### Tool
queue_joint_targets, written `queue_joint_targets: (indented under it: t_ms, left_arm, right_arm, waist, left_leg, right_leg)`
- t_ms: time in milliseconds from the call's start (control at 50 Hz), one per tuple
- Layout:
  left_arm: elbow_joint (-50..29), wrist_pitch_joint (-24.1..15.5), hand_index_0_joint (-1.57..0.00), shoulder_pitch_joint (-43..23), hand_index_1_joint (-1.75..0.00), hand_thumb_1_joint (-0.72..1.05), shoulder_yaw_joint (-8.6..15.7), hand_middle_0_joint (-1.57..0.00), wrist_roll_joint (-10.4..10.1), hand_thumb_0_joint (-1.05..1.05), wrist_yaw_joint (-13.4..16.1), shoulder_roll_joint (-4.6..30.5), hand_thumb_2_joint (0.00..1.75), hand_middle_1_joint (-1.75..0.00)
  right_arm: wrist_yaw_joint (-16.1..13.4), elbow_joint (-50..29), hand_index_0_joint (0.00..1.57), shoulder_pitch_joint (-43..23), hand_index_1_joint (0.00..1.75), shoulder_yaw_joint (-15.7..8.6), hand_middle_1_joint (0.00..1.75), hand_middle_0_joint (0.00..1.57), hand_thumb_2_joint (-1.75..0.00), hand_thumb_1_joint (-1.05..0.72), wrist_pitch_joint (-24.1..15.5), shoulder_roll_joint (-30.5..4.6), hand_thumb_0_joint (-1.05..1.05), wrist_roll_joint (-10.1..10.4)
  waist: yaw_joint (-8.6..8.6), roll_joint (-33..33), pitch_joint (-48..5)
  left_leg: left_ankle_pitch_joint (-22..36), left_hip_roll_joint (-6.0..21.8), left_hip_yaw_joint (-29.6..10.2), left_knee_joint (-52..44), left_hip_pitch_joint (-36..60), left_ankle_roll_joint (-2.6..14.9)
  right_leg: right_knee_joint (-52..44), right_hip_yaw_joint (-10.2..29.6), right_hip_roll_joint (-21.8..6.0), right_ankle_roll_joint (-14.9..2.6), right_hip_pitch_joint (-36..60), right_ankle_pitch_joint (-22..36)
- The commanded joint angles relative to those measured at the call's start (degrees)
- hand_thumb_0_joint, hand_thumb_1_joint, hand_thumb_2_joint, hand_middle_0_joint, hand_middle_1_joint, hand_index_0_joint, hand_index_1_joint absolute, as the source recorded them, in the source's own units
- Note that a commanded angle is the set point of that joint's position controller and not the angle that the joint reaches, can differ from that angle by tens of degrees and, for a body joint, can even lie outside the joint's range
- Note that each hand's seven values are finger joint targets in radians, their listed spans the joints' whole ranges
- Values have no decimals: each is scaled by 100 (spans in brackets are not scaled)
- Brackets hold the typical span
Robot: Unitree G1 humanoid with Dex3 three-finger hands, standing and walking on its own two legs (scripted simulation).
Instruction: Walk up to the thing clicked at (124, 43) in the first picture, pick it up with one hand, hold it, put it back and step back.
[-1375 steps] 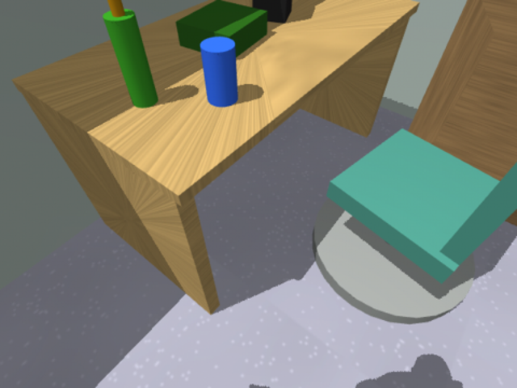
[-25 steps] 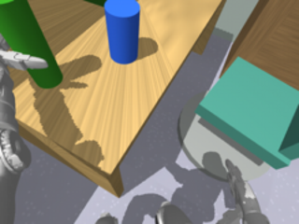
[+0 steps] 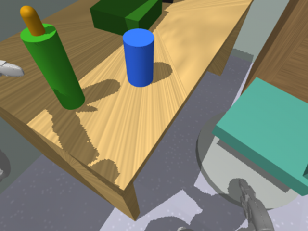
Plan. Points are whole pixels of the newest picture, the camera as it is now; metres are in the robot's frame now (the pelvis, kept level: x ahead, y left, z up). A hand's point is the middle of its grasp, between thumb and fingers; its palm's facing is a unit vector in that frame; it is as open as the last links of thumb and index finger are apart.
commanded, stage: sink last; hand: left
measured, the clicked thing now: (55, 65) +0.52 +0.20 +0.14
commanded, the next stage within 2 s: home in 1.20 s
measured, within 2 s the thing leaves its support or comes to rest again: neither
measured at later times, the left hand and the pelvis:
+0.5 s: hand out of the picture +0.36 +0.32 +0.16, palm faces +0.40 -0.84 -0.37, open 17.5 cm; pelvis +0.00 +0.01 +0.01, yaw +1 degrees
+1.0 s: hand out of the picture +0.15 +0.23 +0.20, palm faces +0.43 -0.78 -0.46, open 17.3 cm; pelvis -0.02 -0.02 +0.01, yaw +4 degrees
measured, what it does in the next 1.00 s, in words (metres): stands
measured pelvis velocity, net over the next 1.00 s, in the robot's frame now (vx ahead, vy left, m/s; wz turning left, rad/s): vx -0.02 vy -0.02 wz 0.06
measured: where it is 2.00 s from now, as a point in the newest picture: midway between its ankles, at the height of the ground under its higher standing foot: outside the picture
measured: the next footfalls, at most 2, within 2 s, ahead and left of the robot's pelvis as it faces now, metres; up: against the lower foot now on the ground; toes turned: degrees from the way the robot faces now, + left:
none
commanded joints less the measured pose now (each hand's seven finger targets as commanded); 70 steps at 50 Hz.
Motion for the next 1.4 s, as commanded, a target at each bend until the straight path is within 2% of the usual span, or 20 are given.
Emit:
queue_joint_targets:
  t_ms: [0, 20, 120, 240, 280, 360, 400, 520, 680, 720, 740, 760, 800, 880, 940, 980, 1120, 1220, 1320, 1380]
  left_arm:
    - [-1393, -337, -6, -2218, -7, -55, 128, -4, 135, 0, 197, 1947, 4, -8]
    - [-1447, -346, -5, -2132, -7, -55, 371, -4, 181, 0, 254, 2416, 4, -8]
    - [-1799, -347, -5, -2049, -4, -55, 317, -5, 200, 0, 391, 2335, 3, -3]
    - [-2578, -339, -4, -1041, -3, -55, -28, -5, 89, 0, 560, 1602, 3, -2]
    - [-2736, -322, -5, -47, -4, -54, -76, -5, 42, 0, 604, 1289, 3, -3]
    - [-4706, -335, -6, 1118, -4, -53, -103, -5, -184, 0, 641, 833, 2, -4]
    - [-5498, -314, -5, 2308, -3, -53, -10, -5, -291, 0, 676, 579, 1, -4]
    - [-8241, -400, -7, 4285, -4, -53, 617, -6, -539, 0, 873, 409, 0, -5]
    - [-9534, -499, -7, 6675, -4, -51, 250, -6, -679, 0, 1009, -892, 0, -5]
    - [-10095, -589, -6, 6912, -3, -50, 227, -5, -675, 0, 1021, -933, 0, -4]
    - [-10734, -687, -5, 6880, -3, -49, 316, -4, -686, 0, 1033, -782, 0, -4]
    - [-10405, -679, -6, 7592, -3, -49, 147, -5, -670, 0, 1014, -1021, 0, -4]
    - [-10727, -735, -6, 7983, -3, -49, 386, -4, -707, 0, 1009, -909, 0, -4]
    - [-10849, -935, -5, 8575, -3, -49, 547, -4, -771, 0, 934, -1001, 1, -5]
    - [-10386, -1039, -5, 8345, -4, -50, 485, -4, -785, 0, 875, -1161, 1, -5]
    - [-10157, -1127, -5, 8279, -4, -50, 595, -4, -803, 0, 858, -1109, 2, -5]
    - [-10171, -1479, -7, 8503, -5, -52, 539, -6, -756, 0, 831, -1154, 2, -6]
    - [-9979, -1607, -7, 8396, -6, -56, 803, -6, -740, 0, 940, -922, 3, -7]
    - [-10037, -1730, -6, 8482, -7, -45, 838, -6, -725, 0, 1002, -916, 12, -7]
    - [-9630, -1764, -6, 8562, -7, -48, 486, -6, -702, 0, 944, -1270, 10, -7]
  right_arm:
    - [33, -920, 5, 65, 5, -143, 5, 5, -4, 61, -253, -551, 0, 45]
    - [37, -840, 5, 167, 5, -226, 5, 5, -4, 61, -220, -693, 0, 59]
    - [59, -504, 5, 40, 5, -446, 5, 5, -5, 57, -216, -868, 0, 72]
    - [23, -386, 5, -303, 5, -581, 5, 5, -5, 57, -394, -922, 0, 123]
    - [14, -276, 5, -94, 5, -655, 5, 5, -6, 57, -425, -938, 0, 126]
    - [-8, -81, 5, 23, 5, -761, 5, 5, -5, 56, -419, -845, 0, 160]
    - [23, -7, 5, 16, 5, -758, 5, 5, -5, 56, -389, -759, 0, 197]
    - [-4, 121, 5, -22, 5, -1030, 5, 6, -6, 52, -138, -784, 0, 203]
    - [-330, -416, 5, -365, 5, -1152, 5, 6, -5, 54, -76, -734, 0, 130]
    - [-401, -493, 5, -210, 5, -1233, 5, 6, -5, 55, -118, -729, 0, 131]
    - [-398, -435, 5, -130, 5, -1048, 5, 6, -4, 57, -127, -511, 0, 140]
    - [-423, -664, 5, -156, 5, -1139, 5, 6, -5, 55, -170, -614, 0, 140]
    - [-458, -526, 5, 56, 5, -1355, 5, 6, -5, 56, -210, -699, 0, 151]
    - [-398, -622, 5, 379, 5, -1298, 5, 6, -5, 56, -255, -473, 0, 194]
    - [-396, -888, 5, 241, 5, -1172, 5, 6, -4, 56, -336, -381, 0, 189]
    - [-411, -856, 5, 281, 5, -1341, 5, 6, -4, 56, -392, -511, 0, 184]
    - [-394, -1168, 5, 232, 5, -1208, 5, 6, -5, 53, -702, -487, 0, 165]
    - [-470, -1263, 5, 80, 5, -1540, 5, 6, -6, 50, -854, -787, 0, 141]
    - [-466, -1235, 12, 138, 17, -1371, 17, 12, -23, 32, -977, -625, 0, 148]
    - [-410, -942, 12, 296, 17, -1004, 17, 12, -45, 8, -1003, -230, 0, 159]
  waist:
    - [132, 126, -2349]
    - [255, 243, -2482]
    - [231, 769, -2603]
    - [427, 1006, -2614]
    - [516, 722, -2242]
    - [665, 723, -1789]
    - [798, 663, -1385]
    - [961, 641, -1008]
    - [936, -170, -562]
    - [914, -193, -667]
    - [1007, 1, -602]
    - [942, -275, -481]
    - [969, -199, -162]
    - [1008, -273, 225]
    - [884, -530, 565]
    - [877, -516, 675]
    - [1073, -419, 274]
    - [1023, -321, 219]
    - [1101, -310, 243]
    - [1078, -237, 623]
  left_leg:
    - [2545, -138, 158, -596, 1370, 88]
    - [2588, -172, 183, -589, 1401, 87]
    - [3057, -141, 159, -552, 2071, 34]
    - [3415, -39, 63, -719, 2702, -70]
    - [3326, -39, 73, -817, 2491, -67]
    - [3098, -63, 89, -959, 2333, -71]
    - [3036, -55, 88, -1043, 2184, -77]
    - [2522, -104, 127, -1170, 1997, -81]
    - [1734, -237, 241, -1109, 1867, 51]
    - [1714, -253, 240, -1084, 1935, 74]
    - [1626, -284, 273, -1059, 1897, 75]
    - [1623, -283, 262, -1052, 1862, 95]
    - [1372, -308, 304, -1064, 1736, 102]
    - [1053, -341, 312, -1053, 1514, 113]
    - [585, -364, 319, -1060, 1434, 146]
    - [308, -384, 298, -1064, 1322, 136]
    - [356, -397, 261, -1052, 1307, 144]
    - [222, -371, 263, -1122, 1348, 119]
    - [476, -363, 264, -1085, 1334, 117]
    - [399, -369, 294, -1150, 1247, 115]
  right_leg:
    - [-402, -350, 134, -255, 1392, 2385]
    - [-420, -321, 104, -251, 1506, 2418]
    - [-488, -310, 63, -271, 1180, 2495]
    - [-643, -463, 105, -337, 1112, 2268]
    - [-681, -504, 107, -346, 1299, 2265]
    - [-728, -576, 89, -341, 1384, 2073]
    - [-724, -621, 100, -335, 1474, 1930]
    - [-720, -545, 85, -333, 1764, 1667]
    - [-765, -466, -10, -170, 1738, 1377]
    - [-708, -460, -24, -159, 1720, 1401]
    - [-695, -464, -51, -159, 1677, 1329]
    - [-714, -490, -48, -132, 1676, 1331]
    - [-757, -500, -71, -119, 1501, 1142]
    - [-796, -520, -114, -105, 1351, 835]
    - [-931, -409, -177, -55, 1099, 364]
    - [-988, -334, -216, -59, 981, -31]
    - [-795, -428, -186, -113, 1201, 0]
    - [-816, -398, -170, -119, 1233, -105]
    - [-809, -398, -177, -128, 1363, 128]
    - [-846, -402, -170, -133, 1249, 69]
